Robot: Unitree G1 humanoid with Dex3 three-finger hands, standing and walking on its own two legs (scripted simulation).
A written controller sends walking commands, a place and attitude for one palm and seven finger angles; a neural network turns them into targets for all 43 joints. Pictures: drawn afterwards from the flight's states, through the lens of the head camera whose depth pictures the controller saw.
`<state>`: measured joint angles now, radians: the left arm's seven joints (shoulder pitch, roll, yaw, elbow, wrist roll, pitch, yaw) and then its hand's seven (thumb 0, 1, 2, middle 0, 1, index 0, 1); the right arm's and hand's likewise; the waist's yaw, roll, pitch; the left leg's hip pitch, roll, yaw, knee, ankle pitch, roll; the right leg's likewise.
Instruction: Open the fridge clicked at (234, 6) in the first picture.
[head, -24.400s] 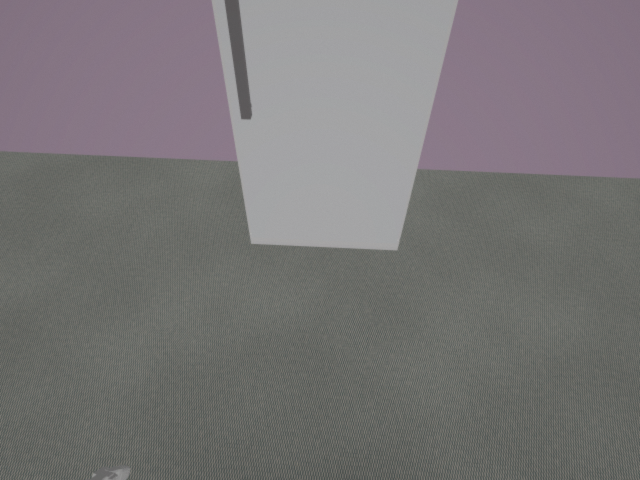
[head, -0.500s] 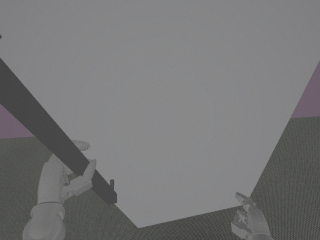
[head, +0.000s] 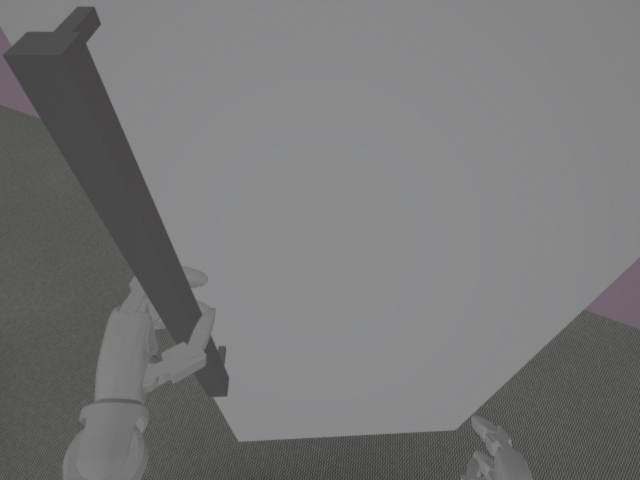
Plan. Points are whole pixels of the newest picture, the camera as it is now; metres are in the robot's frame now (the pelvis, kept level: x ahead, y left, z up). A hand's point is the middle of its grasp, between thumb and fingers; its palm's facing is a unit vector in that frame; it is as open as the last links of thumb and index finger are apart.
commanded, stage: walk backward, drawing the door open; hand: left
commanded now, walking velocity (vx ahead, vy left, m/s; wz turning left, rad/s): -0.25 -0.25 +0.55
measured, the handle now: (178, 279) +0.29 +0.17 +0.14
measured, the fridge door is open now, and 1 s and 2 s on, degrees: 28 73 78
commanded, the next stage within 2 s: stop walking and hold the door back in 1.12 s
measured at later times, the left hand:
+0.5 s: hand out of the picture +0.09 +0.07 +0.10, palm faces +0.60 -0.74 -0.31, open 6.8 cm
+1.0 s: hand out of the picture -0.09 -0.10 +0.10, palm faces +0.88 -0.32 -0.35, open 6.9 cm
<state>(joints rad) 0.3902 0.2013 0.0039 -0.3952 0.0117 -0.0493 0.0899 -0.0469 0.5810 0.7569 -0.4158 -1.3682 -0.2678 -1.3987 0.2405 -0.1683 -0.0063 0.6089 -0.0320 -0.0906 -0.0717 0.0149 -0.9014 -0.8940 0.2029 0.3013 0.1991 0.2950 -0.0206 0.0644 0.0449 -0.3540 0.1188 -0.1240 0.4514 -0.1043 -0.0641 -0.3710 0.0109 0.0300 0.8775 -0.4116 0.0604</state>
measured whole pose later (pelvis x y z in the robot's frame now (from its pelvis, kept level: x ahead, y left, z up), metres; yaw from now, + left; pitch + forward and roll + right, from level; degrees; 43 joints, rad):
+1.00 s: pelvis -0.06 -0.44 -0.01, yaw +44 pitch -4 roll +1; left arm 0.44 0.33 0.33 -0.31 -0.04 -0.13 0.15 -0.11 0.55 0.76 -0.42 -1.37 -0.27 -1.37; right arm 0.23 -0.22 -0.03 0.59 -0.03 -0.16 -0.12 0.02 -0.90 -0.89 0.20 0.30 0.20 0.29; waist 0.00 -0.06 0.07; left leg -0.17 -0.01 0.10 0.58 -0.33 0.03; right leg -0.47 -0.04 -0.19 0.82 -0.36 0.02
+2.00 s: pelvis -0.07 -0.63 +0.00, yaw +61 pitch -1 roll -1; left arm -0.49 0.46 0.35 0.73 0.01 -0.21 0.09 -0.05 0.57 0.78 -0.40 -1.38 -0.39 -1.37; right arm 0.32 -0.24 -0.01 0.71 0.03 -0.10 -0.09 0.01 -0.90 -0.89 0.20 0.30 0.20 0.29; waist -0.07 -0.01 0.09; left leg -0.18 0.04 0.10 0.46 -0.26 0.02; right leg -0.47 -0.02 -0.05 0.84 -0.37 0.01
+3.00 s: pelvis -0.10 -0.58 -0.03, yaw +57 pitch +6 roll -1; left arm -0.31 0.37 0.32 0.51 0.06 -0.21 0.16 -0.01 -0.44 0.25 -0.37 -1.29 -0.37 -1.29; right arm 0.28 -0.22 0.06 0.69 -0.02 -0.14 -0.08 0.02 -0.90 -0.89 0.21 0.30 0.20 0.30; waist -0.01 -0.02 -0.03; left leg -0.52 -0.03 0.03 0.76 -0.35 0.05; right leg -0.53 -0.04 -0.03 0.72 -0.30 0.01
